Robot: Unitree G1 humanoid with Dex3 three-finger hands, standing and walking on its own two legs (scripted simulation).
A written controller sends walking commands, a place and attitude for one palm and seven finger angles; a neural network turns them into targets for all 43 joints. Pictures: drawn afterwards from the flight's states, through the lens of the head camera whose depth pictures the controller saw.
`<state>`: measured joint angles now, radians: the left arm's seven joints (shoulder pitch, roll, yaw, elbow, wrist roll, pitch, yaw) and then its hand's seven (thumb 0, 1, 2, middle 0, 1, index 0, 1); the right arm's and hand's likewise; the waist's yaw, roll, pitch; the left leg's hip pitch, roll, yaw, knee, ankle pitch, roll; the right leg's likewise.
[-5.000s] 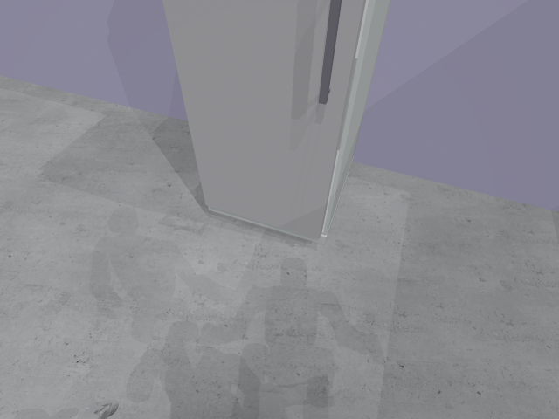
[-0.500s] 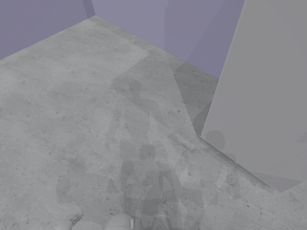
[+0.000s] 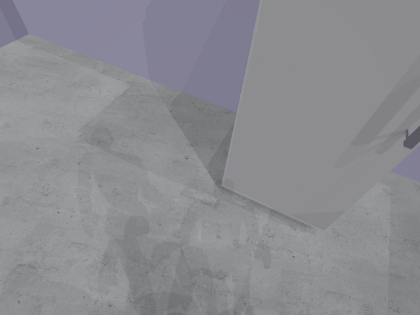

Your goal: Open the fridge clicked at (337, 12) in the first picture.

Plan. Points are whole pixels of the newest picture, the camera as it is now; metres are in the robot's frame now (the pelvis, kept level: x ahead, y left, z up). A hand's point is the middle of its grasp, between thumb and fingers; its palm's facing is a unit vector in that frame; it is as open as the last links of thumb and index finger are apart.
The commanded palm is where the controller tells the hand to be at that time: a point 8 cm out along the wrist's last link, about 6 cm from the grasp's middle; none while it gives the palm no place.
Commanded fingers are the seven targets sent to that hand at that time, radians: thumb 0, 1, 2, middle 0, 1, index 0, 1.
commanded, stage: turn to face it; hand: right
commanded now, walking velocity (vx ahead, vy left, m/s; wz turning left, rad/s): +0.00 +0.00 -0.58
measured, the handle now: out of the picture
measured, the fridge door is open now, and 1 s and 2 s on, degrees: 0 0 0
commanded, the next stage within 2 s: take the last steps up to it in 0.62 s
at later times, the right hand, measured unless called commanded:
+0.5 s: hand out of the picture +0.03 -0.28 -0.16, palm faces +0.27 +0.93 -0.25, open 7.4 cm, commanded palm none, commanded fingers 0.00 -0.90 -0.90 0.20 0.30 0.20 0.30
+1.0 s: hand out of the picture -0.07 -0.20 -0.16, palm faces +0.45 +0.86 -0.23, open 7.3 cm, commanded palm none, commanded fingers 0.00 -0.90 -0.90 0.20 0.30 0.20 0.30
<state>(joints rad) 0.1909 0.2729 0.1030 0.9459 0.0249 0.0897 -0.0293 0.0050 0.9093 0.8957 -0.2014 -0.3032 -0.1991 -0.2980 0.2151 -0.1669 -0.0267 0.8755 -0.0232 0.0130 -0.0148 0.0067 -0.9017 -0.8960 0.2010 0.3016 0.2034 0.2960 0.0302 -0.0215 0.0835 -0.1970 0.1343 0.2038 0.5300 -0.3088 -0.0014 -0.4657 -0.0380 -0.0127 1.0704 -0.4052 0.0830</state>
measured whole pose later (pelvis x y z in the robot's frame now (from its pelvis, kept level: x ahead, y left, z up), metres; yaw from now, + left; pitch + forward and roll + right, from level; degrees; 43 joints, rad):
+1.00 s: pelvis +0.01 -0.03 +0.01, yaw -23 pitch -1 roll -1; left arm 0.24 0.23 0.08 1.03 0.03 0.06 -0.03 0.01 0.91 0.90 -0.20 -0.30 -0.20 -0.30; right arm 0.34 -0.17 -0.04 1.02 -0.03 -0.03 -0.01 0.00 -0.91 -0.90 0.20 0.30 0.20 0.30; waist -0.03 -0.01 0.03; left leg -0.14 0.10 0.17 0.41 -0.24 -0.01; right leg -0.37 -0.07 -0.03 0.86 -0.36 0.04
